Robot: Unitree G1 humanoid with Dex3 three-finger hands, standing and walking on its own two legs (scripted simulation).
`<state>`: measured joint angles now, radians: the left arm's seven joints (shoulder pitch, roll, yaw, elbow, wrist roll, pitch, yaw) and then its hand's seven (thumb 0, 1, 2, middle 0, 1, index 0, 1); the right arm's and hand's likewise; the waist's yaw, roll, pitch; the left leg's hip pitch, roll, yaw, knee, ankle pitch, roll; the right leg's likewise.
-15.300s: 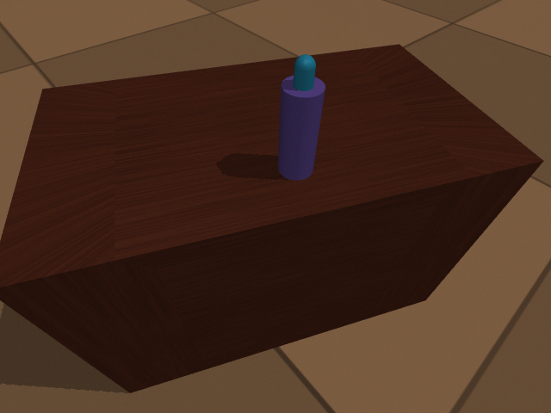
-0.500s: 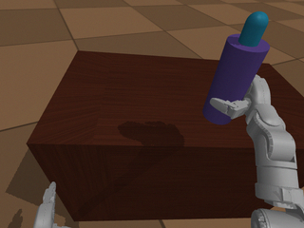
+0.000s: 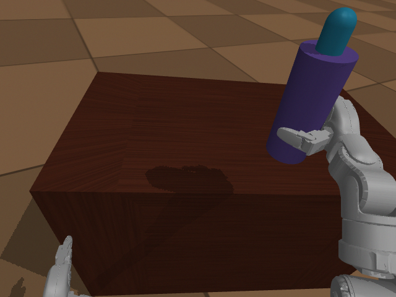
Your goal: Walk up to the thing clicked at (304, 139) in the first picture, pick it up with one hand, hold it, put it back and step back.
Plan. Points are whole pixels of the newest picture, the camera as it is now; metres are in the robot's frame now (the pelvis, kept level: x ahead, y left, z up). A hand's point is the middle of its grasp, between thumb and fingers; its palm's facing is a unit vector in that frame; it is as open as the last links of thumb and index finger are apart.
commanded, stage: hold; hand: right
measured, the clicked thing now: (309, 94) +0.34 -0.16 +0.30
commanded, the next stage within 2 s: none
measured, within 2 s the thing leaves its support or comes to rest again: neither
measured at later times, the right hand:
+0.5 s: hand (308, 119) +0.33 -0.17 +0.26, palm faces +0.09 +0.99 -0.06, open 10.9 cm
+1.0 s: hand (307, 129) +0.32 -0.17 +0.24, palm faces +0.10 +0.99 -0.07, open 10.9 cm
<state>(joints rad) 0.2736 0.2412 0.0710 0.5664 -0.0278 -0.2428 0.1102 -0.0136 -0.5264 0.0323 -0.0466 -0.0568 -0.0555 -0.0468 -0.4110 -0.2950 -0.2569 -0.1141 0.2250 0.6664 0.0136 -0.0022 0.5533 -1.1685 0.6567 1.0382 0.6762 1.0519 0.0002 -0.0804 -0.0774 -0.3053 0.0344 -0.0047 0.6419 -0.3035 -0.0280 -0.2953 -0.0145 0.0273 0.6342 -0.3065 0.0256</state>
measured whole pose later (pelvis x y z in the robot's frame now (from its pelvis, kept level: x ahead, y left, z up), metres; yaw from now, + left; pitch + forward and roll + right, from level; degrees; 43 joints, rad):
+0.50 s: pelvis +0.00 +0.00 +0.00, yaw +0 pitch -2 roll +0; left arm 0.26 0.24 0.07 0.61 -0.03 -0.27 0.10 -0.01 -0.54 0.05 -0.05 -0.06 -0.05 -0.06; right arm -0.40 -0.30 -0.27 -0.21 0.25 0.76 0.03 0.00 0.55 -1.17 0.65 1.04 0.67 1.06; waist -0.01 -0.09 -0.10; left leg -0.30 0.04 0.00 0.64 -0.31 -0.03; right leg -0.30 -0.01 0.03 0.64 -0.31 0.02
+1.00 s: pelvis +0.00 +0.00 +0.00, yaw +0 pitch -2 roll +0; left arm 0.26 0.24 0.07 0.61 -0.02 -0.28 0.12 -0.01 -0.55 0.05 -0.05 -0.06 -0.05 -0.06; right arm -0.32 -0.30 -0.27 -0.26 0.25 0.74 0.03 0.00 0.55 -1.17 0.66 1.04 0.67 1.05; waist -0.01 -0.09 -0.09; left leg -0.31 0.04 0.00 0.66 -0.32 -0.03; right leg -0.30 -0.01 0.04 0.65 -0.32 0.03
